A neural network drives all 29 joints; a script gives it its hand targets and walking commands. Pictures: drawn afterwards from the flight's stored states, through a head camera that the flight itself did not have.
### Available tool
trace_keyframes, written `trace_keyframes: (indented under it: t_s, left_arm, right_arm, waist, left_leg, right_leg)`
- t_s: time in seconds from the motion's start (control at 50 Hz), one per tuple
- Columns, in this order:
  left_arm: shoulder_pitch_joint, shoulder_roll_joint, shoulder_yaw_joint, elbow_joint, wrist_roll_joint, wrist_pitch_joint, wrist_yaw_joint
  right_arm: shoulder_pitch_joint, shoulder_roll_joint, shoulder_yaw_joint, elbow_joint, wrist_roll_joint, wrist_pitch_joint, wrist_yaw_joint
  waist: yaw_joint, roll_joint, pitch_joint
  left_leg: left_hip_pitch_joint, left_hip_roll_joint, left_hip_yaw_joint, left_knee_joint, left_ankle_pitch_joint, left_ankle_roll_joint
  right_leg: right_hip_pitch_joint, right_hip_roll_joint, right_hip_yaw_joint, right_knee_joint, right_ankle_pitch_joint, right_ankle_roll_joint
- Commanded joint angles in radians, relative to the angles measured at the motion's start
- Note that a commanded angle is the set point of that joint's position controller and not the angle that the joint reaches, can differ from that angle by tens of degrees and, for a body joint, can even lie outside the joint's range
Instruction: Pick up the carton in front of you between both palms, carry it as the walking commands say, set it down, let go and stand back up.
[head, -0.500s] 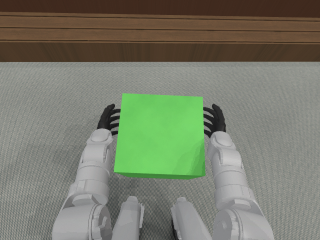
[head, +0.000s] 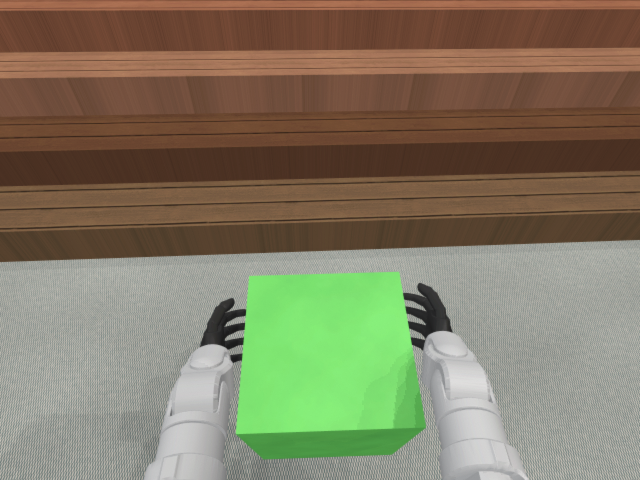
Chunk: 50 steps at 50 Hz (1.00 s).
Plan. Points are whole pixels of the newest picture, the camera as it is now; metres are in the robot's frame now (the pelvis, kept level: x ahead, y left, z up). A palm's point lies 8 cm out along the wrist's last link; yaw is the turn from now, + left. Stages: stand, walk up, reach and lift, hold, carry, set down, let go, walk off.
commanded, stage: reach and lift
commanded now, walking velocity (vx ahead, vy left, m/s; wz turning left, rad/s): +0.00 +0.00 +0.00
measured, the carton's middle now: (326, 372) +0.30 +0.00 -0.08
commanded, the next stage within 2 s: hold in 1.08 s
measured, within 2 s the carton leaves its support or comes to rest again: neither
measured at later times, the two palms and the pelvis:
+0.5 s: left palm (207, 350) +0.28 +0.15 +0.03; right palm (443, 335) +0.29 -0.15 +0.04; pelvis -0.02 +0.00 +0.01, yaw +0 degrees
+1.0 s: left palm (207, 342) +0.28 +0.15 +0.04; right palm (445, 326) +0.29 -0.15 +0.05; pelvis +0.00 +0.00 +0.02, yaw +0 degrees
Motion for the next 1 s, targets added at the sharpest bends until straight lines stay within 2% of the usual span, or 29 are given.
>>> trace_keyframes:
  t_s: [0.0, 0.1, 0.16, 0.2, 0.28, 0.4, 0.54, 0.78, 0.98]
  left_arm:
    - [-0.572, -0.991, -0.603, -0.146, -0.226, -0.009, -0.28]
    - [-0.569, -0.964, -0.543, -0.133, -0.191, 0.059, -0.291]
    - [-0.62, -0.962, -0.494, -0.099, -0.173, 0.068, -0.306]
    - [-0.672, -0.974, -0.494, -0.103, -0.177, 0.066, -0.316]
    - [-0.742, -1.003, -0.513, -0.118, -0.193, 0.059, -0.323]
    - [-0.749, -1.022, -0.518, -0.11, -0.196, 0.064, -0.319]
    - [-0.706, -1.017, -0.514, -0.12, -0.189, 0.083, -0.313]
    - [-0.624, -0.997, -0.553, -0.209, -0.208, 0.115, -0.305]
    - [-0.589, -0.978, -0.569, -0.258, -0.22, 0.14, -0.307]
  right_arm:
    - [-0.388, 1.053, 0.613, 0.041, 0.186, 0.076, 0.293]
    - [-0.39, 1.024, 0.552, 0.06, 0.153, 0.137, 0.31]
    - [-0.441, 1.024, 0.5, 0.092, 0.132, 0.147, 0.32]
    - [-0.489, 1.039, 0.497, 0.089, 0.136, 0.144, 0.326]
    - [-0.56, 1.061, 0.513, 0.074, 0.149, 0.137, 0.333]
    - [-0.582, 1.05, 0.516, 0.069, 0.147, 0.138, 0.338]
    - [-0.555, 1.023, 0.51, 0.053, 0.141, 0.15, 0.343]
    - [-0.473, 1.005, 0.55, -0.034, 0.166, 0.181, 0.337]
    - [-0.433, 1.003, 0.576, -0.093, 0.181, 0.209, 0.328]
  waist:
    - [0.007, 0.009, -0.294]
    - [0.006, -0.004, -0.118]
    - [0.006, -0.007, -0.061]
    - [0.004, -0.004, -0.078]
    - [0.001, 0.005, -0.149]
    - [-0.001, 0.017, -0.184]
    - [0.002, 0.02, -0.177]
    - [0.005, 0.02, -0.179]
    - [0.004, 0.008, -0.164]
  left_leg:
    - [0.289, -0.052, 0.069, -0.11, 0.322, 0.006]
    - [0.291, -0.047, 0.079, -0.175, 0.171, 0.013]
    - [0.274, -0.043, 0.086, -0.179, 0.075, 0.02]
    - [0.281, -0.041, 0.089, -0.172, 0.056, 0.022]
    - [0.3, -0.04, 0.089, -0.163, 0.072, 0.023]
    - [0.325, -0.039, 0.088, -0.173, 0.088, 0.016]
    - [0.357, -0.036, 0.086, -0.192, 0.146, 0.009]
    - [0.404, -0.042, 0.082, -0.214, 0.262, 0.003]
    - [0.412, -0.048, 0.082, -0.227, 0.286, 0.004]
  right_leg:
    - [0.202, 0.042, -0.064, -0.128, 0.358, 0.011]
    - [0.202, 0.033, -0.067, -0.198, 0.215, 0.006]
    - [0.175, 0.028, -0.071, -0.214, 0.107, 0.0]
    - [0.173, 0.026, -0.073, -0.211, 0.082, -0.004]
    - [0.195, 0.026, -0.076, -0.198, 0.099, -0.006]
    - [0.21, 0.032, -0.084, -0.197, 0.107, -0.006]
    - [0.229, 0.041, -0.089, -0.21, 0.153, -0.008]
    - [0.289, 0.047, -0.083, -0.232, 0.276, 0.002]
    - [0.326, 0.045, -0.076, -0.247, 0.324, 0.01]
